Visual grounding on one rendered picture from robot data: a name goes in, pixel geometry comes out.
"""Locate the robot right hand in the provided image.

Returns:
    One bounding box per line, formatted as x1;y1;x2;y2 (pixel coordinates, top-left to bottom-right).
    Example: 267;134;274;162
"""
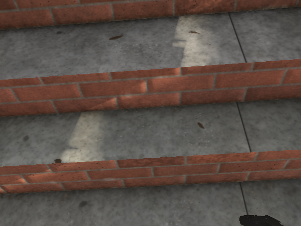
239;215;283;226

